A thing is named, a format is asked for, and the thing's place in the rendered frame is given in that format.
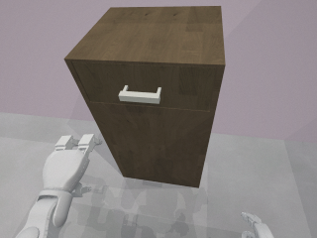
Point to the right robot hand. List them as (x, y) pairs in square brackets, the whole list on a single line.
[(260, 229)]

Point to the cabinet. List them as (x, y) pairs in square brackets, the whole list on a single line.
[(161, 144)]

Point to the drawer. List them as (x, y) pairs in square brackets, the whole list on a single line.
[(183, 87)]

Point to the handle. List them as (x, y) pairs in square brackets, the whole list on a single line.
[(142, 97)]

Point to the left robot forearm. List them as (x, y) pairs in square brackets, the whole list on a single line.
[(48, 215)]

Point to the left robot hand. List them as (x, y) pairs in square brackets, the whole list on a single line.
[(64, 167)]

